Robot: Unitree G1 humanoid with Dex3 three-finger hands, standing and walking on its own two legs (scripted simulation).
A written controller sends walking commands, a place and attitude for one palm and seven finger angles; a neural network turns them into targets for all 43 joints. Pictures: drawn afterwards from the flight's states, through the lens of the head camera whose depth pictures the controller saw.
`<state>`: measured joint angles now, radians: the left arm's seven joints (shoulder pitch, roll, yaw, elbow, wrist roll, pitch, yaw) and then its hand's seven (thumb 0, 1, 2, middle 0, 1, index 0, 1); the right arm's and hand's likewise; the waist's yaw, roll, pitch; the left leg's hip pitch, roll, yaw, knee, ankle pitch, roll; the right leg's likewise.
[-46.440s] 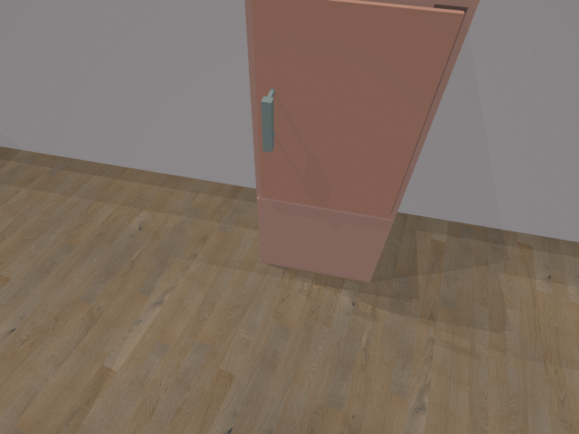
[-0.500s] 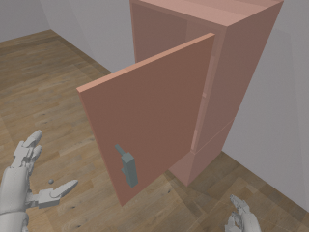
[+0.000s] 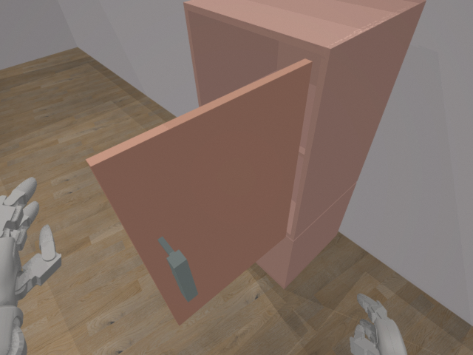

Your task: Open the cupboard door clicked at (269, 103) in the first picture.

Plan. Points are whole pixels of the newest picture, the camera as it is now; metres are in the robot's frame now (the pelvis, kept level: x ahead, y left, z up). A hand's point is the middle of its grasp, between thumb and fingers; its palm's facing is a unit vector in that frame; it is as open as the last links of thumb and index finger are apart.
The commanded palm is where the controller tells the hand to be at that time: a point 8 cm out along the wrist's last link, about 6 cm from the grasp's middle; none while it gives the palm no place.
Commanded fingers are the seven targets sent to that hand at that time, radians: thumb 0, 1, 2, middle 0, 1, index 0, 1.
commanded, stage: draw the hand back to the body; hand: left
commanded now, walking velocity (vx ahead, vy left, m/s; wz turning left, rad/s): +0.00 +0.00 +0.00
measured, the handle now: (177, 269) +0.27 +0.15 -0.03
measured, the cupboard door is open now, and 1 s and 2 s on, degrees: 88 88 88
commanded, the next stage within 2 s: step back with the hand held close in 0.18 s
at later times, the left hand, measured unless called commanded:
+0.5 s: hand (49, 253) +0.19 +0.26 +0.16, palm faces +0.38 -0.78 -0.50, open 7.4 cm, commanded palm +0.12 +0.30 +0.18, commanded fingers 0.00 0.90 0.90 -0.20 -0.30 -0.20 -0.30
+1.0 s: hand out of the picture +0.08 +0.31 +0.16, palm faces +0.42 -0.74 -0.52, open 7.4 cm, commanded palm +0.01 +0.34 +0.18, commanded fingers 0.00 0.90 0.90 -0.20 -0.30 -0.20 -0.30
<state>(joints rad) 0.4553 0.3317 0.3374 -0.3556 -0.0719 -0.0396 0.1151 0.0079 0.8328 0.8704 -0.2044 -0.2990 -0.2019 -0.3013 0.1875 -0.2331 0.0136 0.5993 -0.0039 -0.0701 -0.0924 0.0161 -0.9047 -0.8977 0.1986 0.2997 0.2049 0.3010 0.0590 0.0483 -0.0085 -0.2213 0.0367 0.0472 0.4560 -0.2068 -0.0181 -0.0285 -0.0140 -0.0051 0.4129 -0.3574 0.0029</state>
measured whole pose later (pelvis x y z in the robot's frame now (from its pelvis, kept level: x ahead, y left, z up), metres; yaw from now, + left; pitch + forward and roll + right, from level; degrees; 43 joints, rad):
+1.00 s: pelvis -0.12 +0.03 -0.01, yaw +3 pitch -1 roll -3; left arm 0.54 0.44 0.46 -0.52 -0.05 -0.18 0.13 0.01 0.88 0.89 -0.21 -0.30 -0.21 -0.30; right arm 0.18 -0.21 0.00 0.53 0.00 -0.04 -0.08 0.02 -0.90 -0.90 0.20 0.30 0.20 0.30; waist -0.02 0.04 0.08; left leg -0.46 0.03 0.02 0.52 -0.11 0.04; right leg -0.26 0.04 0.02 0.55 -0.28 0.01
